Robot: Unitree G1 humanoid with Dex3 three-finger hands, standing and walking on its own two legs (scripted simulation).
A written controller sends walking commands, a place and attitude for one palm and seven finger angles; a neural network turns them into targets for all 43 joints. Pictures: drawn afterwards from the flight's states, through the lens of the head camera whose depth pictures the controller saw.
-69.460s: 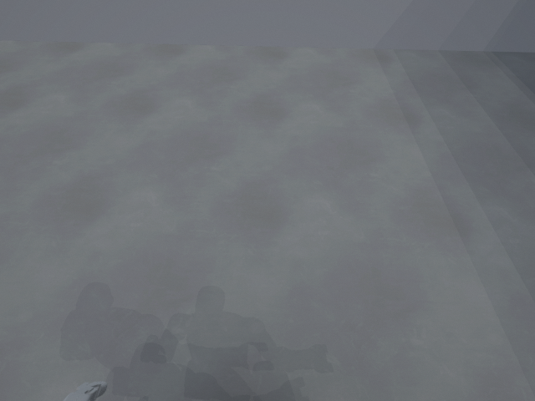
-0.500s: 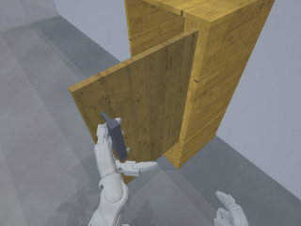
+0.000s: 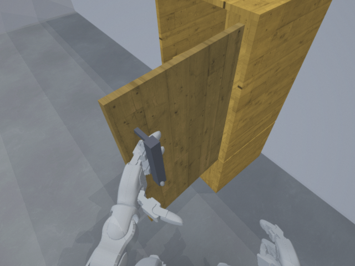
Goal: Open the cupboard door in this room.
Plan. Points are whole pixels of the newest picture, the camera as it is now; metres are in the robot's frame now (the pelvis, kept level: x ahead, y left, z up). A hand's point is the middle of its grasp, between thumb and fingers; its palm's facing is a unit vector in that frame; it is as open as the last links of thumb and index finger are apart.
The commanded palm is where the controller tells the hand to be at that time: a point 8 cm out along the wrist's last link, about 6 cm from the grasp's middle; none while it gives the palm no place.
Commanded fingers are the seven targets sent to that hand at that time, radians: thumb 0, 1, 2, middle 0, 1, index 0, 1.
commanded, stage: slide the hand sideways off the handle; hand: left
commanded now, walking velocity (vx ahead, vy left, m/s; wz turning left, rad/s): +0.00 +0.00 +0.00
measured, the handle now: (150, 157) +0.33 +0.08 +0.07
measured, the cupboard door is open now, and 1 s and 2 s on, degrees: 95 94 94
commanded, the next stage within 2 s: draw the hand back to the body in 0.96 s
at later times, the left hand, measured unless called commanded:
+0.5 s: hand (145, 198) +0.24 +0.08 +0.07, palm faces -0.03 -1.00 +0.00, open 16.0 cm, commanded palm +0.21 +0.15 +0.07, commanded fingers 0.00 -0.50 0.30 -0.15 -0.30 -0.15 -0.30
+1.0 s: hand (114, 221) +0.20 +0.13 +0.07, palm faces +0.01 -1.00 -0.03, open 16.3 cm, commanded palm +0.17 +0.19 +0.07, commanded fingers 0.00 -0.50 0.30 -0.15 -0.30 -0.15 -0.30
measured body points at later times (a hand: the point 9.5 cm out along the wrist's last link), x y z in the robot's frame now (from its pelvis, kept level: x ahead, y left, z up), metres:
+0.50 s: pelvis +0.02 +0.00 +0.00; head +0.06 -0.02 +0.44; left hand +0.24 +0.14 +0.07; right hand +0.19 -0.23 -0.08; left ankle +0.04 +0.12 -0.69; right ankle +0.02 -0.10 -0.69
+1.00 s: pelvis +0.02 -0.01 -0.02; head +0.06 -0.02 +0.43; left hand +0.19 +0.19 +0.07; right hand +0.20 -0.24 -0.09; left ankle +0.04 +0.12 -0.69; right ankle +0.02 -0.10 -0.69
